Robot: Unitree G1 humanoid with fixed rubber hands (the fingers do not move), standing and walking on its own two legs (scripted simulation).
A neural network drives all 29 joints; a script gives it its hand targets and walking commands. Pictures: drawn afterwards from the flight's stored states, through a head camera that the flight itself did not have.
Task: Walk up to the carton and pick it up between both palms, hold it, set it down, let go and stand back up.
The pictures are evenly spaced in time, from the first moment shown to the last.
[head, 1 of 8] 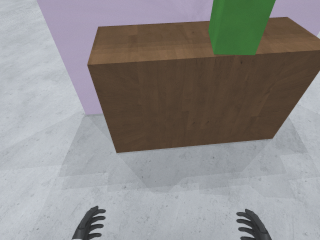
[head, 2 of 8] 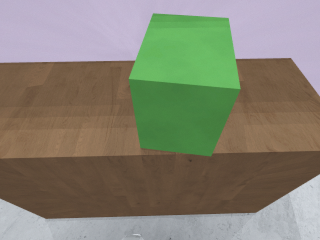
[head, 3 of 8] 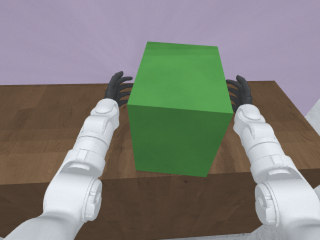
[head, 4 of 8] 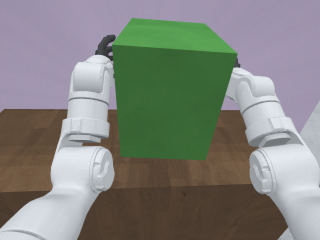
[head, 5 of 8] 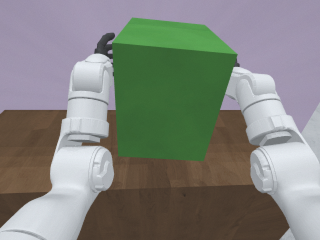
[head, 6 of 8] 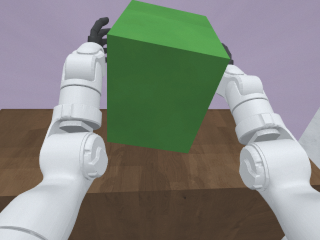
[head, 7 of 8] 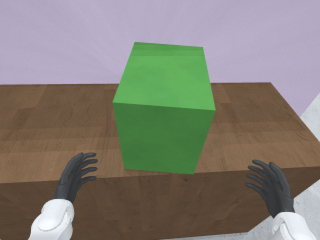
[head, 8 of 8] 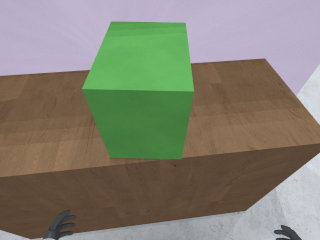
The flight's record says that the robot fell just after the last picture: no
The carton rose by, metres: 0.20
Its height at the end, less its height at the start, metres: +0.00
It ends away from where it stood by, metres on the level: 0.04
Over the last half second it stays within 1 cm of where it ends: yes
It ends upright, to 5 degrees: yes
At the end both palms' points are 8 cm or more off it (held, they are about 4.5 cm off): yes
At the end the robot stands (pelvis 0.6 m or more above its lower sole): yes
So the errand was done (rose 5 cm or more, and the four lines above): yes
